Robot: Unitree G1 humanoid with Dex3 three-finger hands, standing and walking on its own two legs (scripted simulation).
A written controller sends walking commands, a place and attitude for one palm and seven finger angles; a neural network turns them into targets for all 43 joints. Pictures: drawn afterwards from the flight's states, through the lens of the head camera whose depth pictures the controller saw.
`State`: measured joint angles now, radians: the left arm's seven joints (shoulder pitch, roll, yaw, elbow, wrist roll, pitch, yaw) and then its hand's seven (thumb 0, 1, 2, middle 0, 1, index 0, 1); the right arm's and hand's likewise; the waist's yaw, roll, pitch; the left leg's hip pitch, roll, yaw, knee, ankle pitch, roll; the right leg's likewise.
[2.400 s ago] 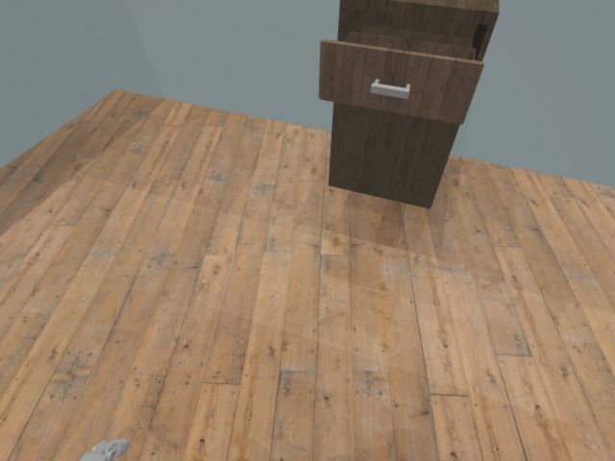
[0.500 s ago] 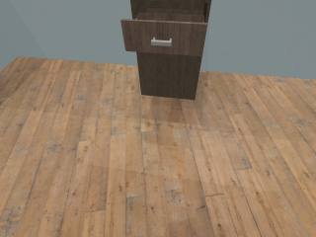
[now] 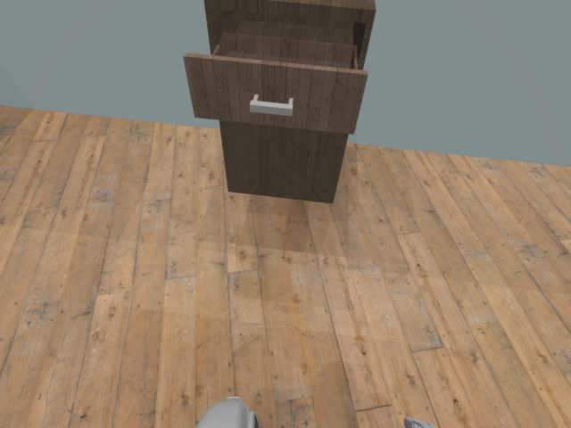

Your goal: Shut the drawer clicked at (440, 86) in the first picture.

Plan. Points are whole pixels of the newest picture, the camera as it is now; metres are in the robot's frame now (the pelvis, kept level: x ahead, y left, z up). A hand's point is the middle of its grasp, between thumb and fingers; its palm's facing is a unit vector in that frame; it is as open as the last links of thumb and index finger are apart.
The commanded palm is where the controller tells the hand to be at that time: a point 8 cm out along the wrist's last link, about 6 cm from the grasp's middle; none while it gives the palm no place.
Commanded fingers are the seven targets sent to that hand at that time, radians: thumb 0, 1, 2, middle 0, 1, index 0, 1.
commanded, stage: walk to a spot facing it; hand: left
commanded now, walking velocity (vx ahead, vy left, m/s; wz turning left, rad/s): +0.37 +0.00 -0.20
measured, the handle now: (272, 103) +0.86 +0.13 -0.04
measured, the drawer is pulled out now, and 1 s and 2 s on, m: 0.30 0.30 0.30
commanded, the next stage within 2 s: turn to face it in 0.40 s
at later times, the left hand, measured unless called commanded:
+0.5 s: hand (213, 312) +0.33 +0.17 -0.15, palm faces -0.22 -0.96 -0.15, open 7.3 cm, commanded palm none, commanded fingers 0.00 0.90 0.90 -0.20 -0.30 -0.20 -0.30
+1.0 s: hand (235, 286) +0.40 +0.14 -0.17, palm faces -0.07 -0.99 -0.13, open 7.3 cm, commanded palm none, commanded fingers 0.00 0.90 0.90 -0.20 -0.30 -0.20 -0.30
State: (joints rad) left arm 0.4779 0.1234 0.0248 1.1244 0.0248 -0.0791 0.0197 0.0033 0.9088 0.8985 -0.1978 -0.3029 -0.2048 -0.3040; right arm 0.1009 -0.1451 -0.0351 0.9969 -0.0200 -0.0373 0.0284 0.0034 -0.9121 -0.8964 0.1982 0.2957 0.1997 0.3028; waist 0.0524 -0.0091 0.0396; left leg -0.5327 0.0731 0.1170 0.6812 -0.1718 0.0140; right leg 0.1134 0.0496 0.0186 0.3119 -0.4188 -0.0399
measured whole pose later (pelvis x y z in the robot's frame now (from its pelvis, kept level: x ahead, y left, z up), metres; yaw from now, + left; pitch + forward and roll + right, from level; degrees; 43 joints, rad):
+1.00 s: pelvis +0.28 -0.01 +0.00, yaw -7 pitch -2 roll -2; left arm 0.16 0.16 0.05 1.00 0.01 0.02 0.03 -0.01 0.92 0.90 -0.20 -0.30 -0.20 -0.30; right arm 0.29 -0.13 -0.03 1.06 -0.03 0.02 -0.02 0.01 -0.94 -0.90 0.20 0.30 0.20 0.30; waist -0.02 -0.02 0.02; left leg -0.30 0.07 0.10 0.66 -0.33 0.01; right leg -0.30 -0.07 -0.26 0.58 -0.25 -0.03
